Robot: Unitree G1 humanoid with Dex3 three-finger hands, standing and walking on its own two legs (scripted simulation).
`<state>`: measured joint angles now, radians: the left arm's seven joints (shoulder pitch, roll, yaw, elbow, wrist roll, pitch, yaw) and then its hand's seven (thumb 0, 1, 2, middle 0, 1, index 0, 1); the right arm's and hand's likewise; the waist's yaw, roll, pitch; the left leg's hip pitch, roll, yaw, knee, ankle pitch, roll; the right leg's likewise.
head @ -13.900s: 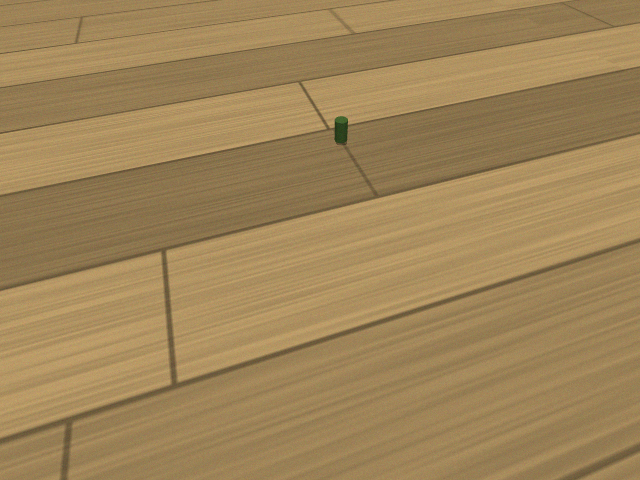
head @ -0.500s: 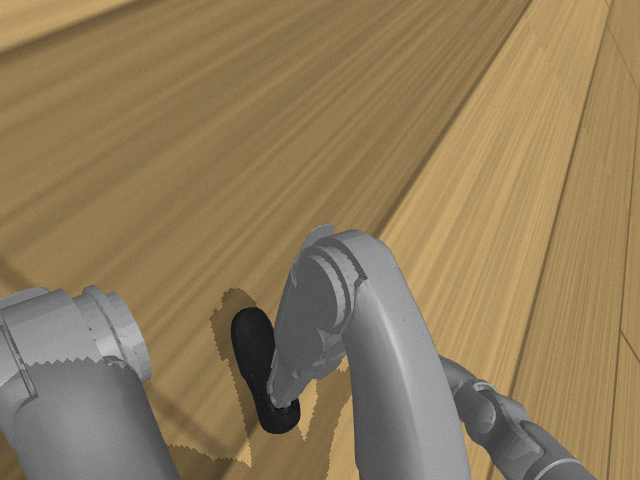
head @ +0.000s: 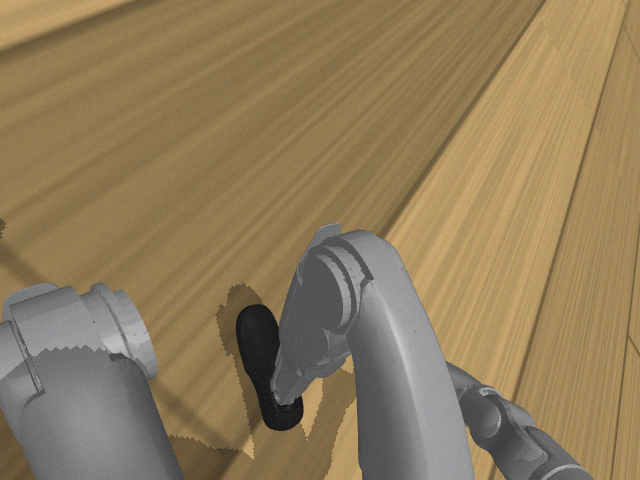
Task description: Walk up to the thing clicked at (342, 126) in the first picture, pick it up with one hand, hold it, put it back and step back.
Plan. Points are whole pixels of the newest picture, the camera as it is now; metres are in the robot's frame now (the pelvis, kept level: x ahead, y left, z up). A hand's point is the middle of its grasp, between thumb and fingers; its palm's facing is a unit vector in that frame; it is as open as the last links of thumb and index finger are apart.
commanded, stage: settle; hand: left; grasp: from the side
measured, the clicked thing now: out of the picture +0.45 +0.28 -0.23
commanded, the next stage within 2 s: lift in 1.82 s
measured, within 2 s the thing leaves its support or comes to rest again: leaves its support in 0.04 s
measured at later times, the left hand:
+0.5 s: hand out of the picture +0.42 +0.31 -0.06, palm faces +0.29 -0.95 -0.07, open 5.7 cm
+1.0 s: hand out of the picture +0.43 +0.30 +0.00, palm faces +0.28 -0.96 -0.07, open 6.0 cm
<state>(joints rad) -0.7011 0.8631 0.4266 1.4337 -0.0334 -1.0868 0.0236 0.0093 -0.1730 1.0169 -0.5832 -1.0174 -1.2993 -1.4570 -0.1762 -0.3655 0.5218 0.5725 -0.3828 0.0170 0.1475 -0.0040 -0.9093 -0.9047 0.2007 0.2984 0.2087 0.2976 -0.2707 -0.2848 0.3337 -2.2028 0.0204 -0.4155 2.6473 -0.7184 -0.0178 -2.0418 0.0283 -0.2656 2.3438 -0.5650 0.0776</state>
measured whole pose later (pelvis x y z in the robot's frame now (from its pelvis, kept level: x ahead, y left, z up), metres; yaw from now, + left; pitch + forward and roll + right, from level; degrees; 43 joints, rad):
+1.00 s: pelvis +0.03 -0.02 +0.06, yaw +10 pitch +31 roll -8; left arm -0.61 0.48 0.38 0.87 -0.11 -0.62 -0.18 0.01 -0.31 1.07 -0.69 -1.08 -1.37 -1.49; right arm 0.06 -0.29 0.11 0.65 -0.10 0.06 0.08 0.00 -0.92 -0.90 0.20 0.30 0.21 0.30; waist -0.15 -0.02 -0.05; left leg -2.22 0.03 -0.16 2.38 -0.72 -0.02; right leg -2.16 -0.05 -0.08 2.28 -0.67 0.02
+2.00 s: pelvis +0.03 -0.02 +0.09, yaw +13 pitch +33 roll -4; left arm -0.66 0.40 0.39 0.96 -0.08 -0.60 -0.17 0.01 -0.35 1.11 -0.72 -1.06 -1.41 -1.55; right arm 0.11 -0.28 0.04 0.69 -0.08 0.02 0.05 0.00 -0.93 -0.91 0.20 0.30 0.21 0.30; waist -0.14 0.00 -0.11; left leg -2.14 0.03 -0.09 2.25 -0.69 -0.02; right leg -2.11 -0.06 -0.04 2.20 -0.66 0.01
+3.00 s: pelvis +0.07 -0.01 +0.30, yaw +15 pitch +26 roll -3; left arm -0.18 0.25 0.17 0.36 -0.17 -0.33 -0.08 0.00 -0.30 1.05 -0.69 -1.09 -1.34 -1.46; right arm 0.15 -0.23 0.00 0.62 0.03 -0.05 -0.04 0.01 -0.91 -0.90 0.20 0.30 0.21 0.30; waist -0.03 0.03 -0.17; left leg -1.39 0.05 -0.05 1.57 -0.63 -0.01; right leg -1.37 -0.05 -0.05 1.51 -0.60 0.02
